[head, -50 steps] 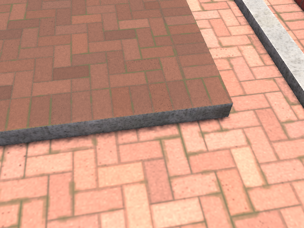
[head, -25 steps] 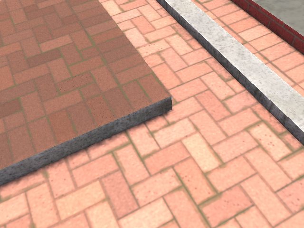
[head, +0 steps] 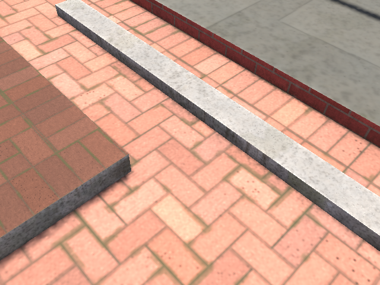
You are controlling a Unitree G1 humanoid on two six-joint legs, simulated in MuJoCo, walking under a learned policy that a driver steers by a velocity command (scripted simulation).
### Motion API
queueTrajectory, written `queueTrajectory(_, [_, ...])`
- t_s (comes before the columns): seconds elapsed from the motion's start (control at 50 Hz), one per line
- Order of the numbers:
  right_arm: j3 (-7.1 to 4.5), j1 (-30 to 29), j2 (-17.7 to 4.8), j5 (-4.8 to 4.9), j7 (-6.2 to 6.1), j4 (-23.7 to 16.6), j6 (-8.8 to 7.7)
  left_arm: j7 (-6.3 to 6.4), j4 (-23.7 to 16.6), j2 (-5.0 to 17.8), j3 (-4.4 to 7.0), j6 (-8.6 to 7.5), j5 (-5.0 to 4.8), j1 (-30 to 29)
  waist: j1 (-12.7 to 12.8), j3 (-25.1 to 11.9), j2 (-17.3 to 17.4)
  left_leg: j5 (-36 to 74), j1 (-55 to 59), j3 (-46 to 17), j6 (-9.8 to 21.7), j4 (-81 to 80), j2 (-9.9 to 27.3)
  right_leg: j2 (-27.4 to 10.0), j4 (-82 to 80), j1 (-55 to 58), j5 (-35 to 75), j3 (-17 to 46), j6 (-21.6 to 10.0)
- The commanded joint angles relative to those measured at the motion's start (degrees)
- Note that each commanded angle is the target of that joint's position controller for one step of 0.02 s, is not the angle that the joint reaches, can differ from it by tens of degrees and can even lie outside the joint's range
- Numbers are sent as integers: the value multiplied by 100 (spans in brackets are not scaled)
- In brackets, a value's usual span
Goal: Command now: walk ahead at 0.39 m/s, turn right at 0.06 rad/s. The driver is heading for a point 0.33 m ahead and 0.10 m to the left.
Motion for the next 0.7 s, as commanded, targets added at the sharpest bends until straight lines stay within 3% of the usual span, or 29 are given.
queueTrajectory(0.02, [-262,-131,-1207,102,67,-300,-59,-57,-626,398,68,-218,-65,-667,63,527,1025,-331,-618,-1186,1141,-701,1240,173,-878,514,-89,-304,-149])
queueTrajectory(0.06, [-197,-191,-1090,133,103,-275,-17,-45,-398,519,163,-249,-82,10,503,377,816,-145,-1092,-1197,962,-227,1105,328,-1592,1820,331,-376,-325])
queueTrajectory(0.08, [-112,-267,-850,76,124,-292,-44,17,-262,707,268,-254,-85,654,860,69,683,189,-1551,-954,732,517,811,145,-1663,2864,319,-131,-457])
queueTrajectory(0.1, [69,-477,-307,-71,166,-493,-97,104,-177,1129,374,-244,46,1614,1282,-680,-400,-600,-2477,-374,325,2630,200,-1197,-1895,4179,-11,1360,-806])
queueTrajectory(0.12, [70,-270,-247,71,100,-718,-214,69,-122,1625,482,-237,163,1872,1130,-918,-1756,-1726,-3845,-224,151,4175,-290,-2293,-2612,4423,-1294,3462,-1546])
queueTrajectory(0.14, [-95,-408,-849,168,66,-642,-240,23,-107,1108,344,-308,140,1692,1175,-494,-1044,-1489,-4117,-728,194,4997,8,-2157,-2779,3941,-1884,3424,-1603])
queueTrajectory(0.16, [-148,-517,-938,198,95,-651,-230,7,-117,765,222,-352,94,1337,995,-12,-974,-925,-4316,-770,268,5098,147,-1889,-2873,3575,-1846,2722,-1416])
queueTrajectory(0.18, [-148,-519,-849,153,95,-569,-193,-9,-140,586,156,-382,88,990,835,206,-782,-445,-4202,-708,233,5029,291,-1600,-3009,3224,-1300,2101,-1277])
queueTrajectory(0.22, [-161,-554,-703,85,114,-529,-103,-10,-90,394,108,-428,127,613,617,507,-715,194,-3907,-695,161,4794,433,-1253,-3233,2690,-11,1116,-1081])
queueTrajectory(0.28, [-113,-560,-445,79,146,-511,3,24,84,377,139,-520,161,629,521,477,-459,770,-3892,-666,29,4678,361,-1136,-3303,2590,1402,295,-1080])
queueTrajectory(0.36, [-53,-1143,-326,35,212,-753,23,93,287,532,185,-498,160,606,581,662,-309,1627,-3771,-480,-59,3309,293,-1065,-3436,2494,1832,-437,-1037])
queueTrajectory(0.42, [59,-1834,-114,-65,331,-1029,-40,160,507,677,206,-422,97,758,752,895,-156,1936,-3096,58,42,2170,136,-1041,-3303,2250,3011,-842,-994])
queueTrajectory(0.46, [63,-2008,-140,-60,408,-1177,-72,176,695,799,225,-348,22,956,747,792,-227,1786,-2826,190,178,1763,6,-1149,-2999,2587,3728,-879,-975])
queueTrajectory(0.5, [-23,-1760,-378,-85,441,-1194,-87,202,747,971,266,-286,-50,868,508,456,-445,1385,-2409,298,400,1545,-232,-1221,-2393,3032,4938,-841,-889])
queueTrajectory(0.54, [-213,-703,-771,-108,392,-923,-97,228,746,1037,274,-207,-66,699,-101,-233,-432,1729,-1020,414,677,951,-551,-981,-973,3092,5462,-969,-647])
queueTrajectory(0.56, [-312,-274,-1109,-140,278,-842,-67,232,697,941,228,-228,-5,840,-272,-662,-95,3418,300,-40,861,893,-198,-673,150,2282,4390,-1051,-380])
queueTrajectory(0.58, [-313,-68,-1532,-311,152,-827,-6,144,557,276,3,-287,268,1425,138,-1556,1417,6725,2627,-1868,1781,1767,1428,120,2463,184,-1221,-961,-27])
queueTrajectory(0.6, [-174,48,-1216,-278,157,-858,-16,27,874,329,-99,-330,95,1959,80,-3022,1230,6548,3203,-3511,2748,1323,2428,476,3756,-202,-2939,474,101])
queueTrajectory(0.62, [-154,-208,-1037,-221,179,-908,26,2,838,863,70,-294,-122,1351,-96,-2530,550,5780,2468,-2731,2436,1005,1972,189,3792,-264,-2565,746,89])
queueTrajectory(0.64, [-101,-707,-848,-105,183,-887,27,41,630,786,38,-245,-137,811,76,-1548,403,4882,1666,-2086,2072,783,1637,-43,3359,-629,-2169,474,86])
queueTrajectory(0.66, [-6,-1063,-578,-49,174,-880,19,126,637,679,23,-174,-25,527,230,-889,84,4347,750,-1750,1835,519,1388,-215,2897,-587,-1849,351,137])
queueTrajectory(0.68, [32,-1293,-473,-83,165,-861,17,193,653,669,47,-67,48,565,448,-639,153,3989,-45,-1491,1710,279,1223,-324,2513,-110,-1553,355,181])
queueTrajectory(0.7, [4,-1422,-554,-171,178,-833,27,222,717,594,40,42,67,762,618,-530,349,3678,-707,-1281,1636,42,1092,-288,2241,449,-1317,274,229])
